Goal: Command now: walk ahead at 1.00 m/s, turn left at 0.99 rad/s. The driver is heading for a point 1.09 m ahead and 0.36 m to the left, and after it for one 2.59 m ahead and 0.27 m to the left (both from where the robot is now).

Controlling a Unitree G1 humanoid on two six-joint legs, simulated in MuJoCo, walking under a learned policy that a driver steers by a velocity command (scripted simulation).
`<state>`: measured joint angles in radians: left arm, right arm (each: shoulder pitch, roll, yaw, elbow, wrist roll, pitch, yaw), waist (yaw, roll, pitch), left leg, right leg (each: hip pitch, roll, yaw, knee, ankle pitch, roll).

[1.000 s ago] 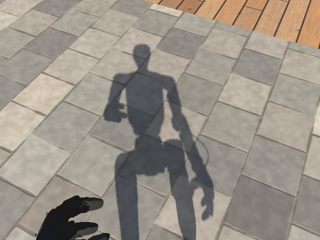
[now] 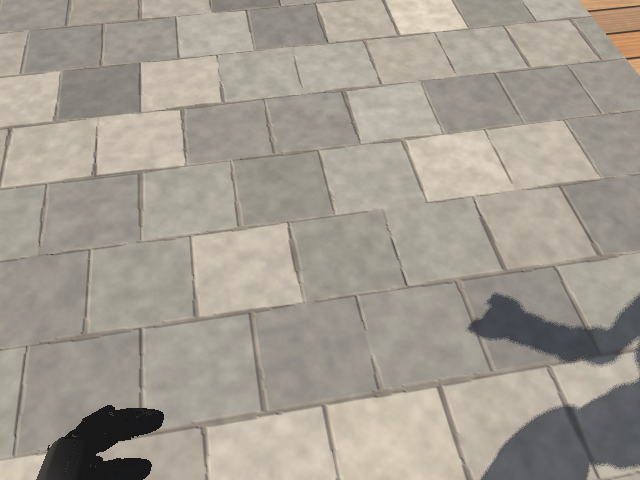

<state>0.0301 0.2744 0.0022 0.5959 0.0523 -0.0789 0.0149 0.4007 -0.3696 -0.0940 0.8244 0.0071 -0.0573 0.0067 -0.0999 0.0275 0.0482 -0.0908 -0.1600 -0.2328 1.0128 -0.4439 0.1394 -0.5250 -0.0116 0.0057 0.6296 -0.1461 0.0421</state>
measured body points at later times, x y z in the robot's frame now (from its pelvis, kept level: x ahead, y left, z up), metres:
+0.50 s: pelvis +0.43 +0.07 -0.01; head +0.46 +0.08 +0.44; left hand +0.34 +0.33 -0.13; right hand +0.69 -0.09 -0.11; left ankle +0.48 +0.11 -0.71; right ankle +0.29 -0.15 -0.57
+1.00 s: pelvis +0.87 +0.27 +0.02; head +0.88 +0.29 +0.47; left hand +0.74 +0.53 -0.11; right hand +1.13 +0.12 -0.08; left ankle +0.72 +0.30 -0.60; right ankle +0.94 +0.22 -0.71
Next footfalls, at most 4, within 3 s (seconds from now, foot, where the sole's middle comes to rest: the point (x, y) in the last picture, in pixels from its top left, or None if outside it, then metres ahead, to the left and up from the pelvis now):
0.42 left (248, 449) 0.51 0.12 -0.75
0.84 right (193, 267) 0.97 0.24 -0.75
1.24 left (54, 215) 1.18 0.61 -0.75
1.66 right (158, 181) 1.27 0.35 -0.75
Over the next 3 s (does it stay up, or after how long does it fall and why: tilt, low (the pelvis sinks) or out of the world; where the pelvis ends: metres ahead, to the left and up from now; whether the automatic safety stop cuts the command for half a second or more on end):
stays up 1.62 0.44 0.02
